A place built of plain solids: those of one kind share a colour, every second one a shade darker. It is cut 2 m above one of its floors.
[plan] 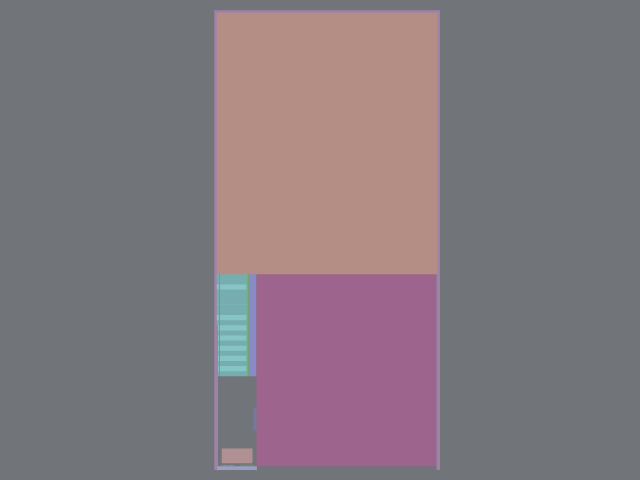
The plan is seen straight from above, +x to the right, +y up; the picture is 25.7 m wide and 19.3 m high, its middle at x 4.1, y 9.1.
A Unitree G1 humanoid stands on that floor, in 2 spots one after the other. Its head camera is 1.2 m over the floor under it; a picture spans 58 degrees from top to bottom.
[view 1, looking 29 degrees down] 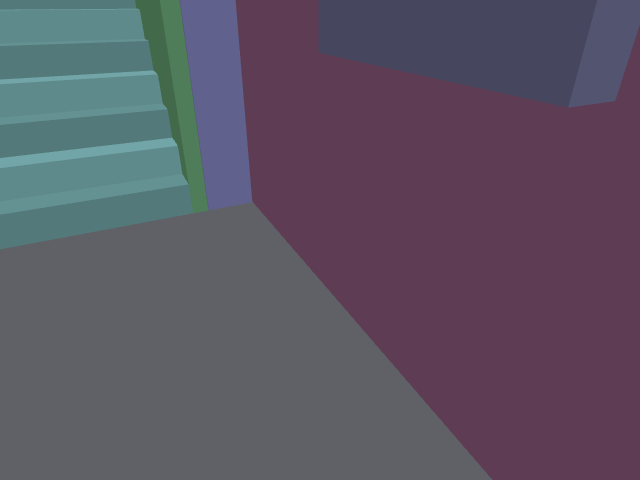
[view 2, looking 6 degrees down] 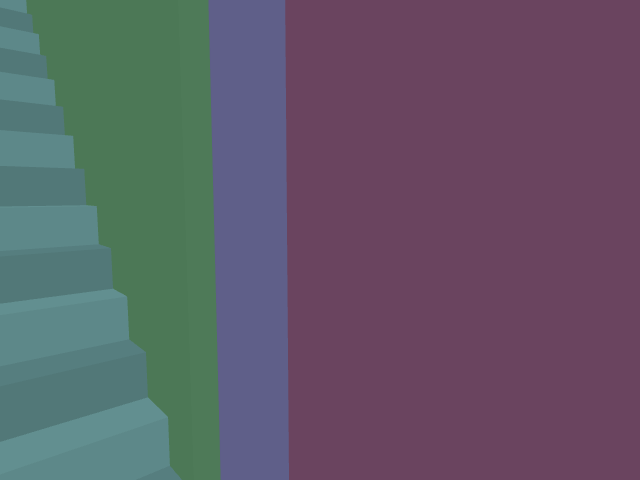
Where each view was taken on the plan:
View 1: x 0.77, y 1.00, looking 64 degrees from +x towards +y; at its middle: shops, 2.01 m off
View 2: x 0.57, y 2.32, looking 49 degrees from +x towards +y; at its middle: shops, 1.49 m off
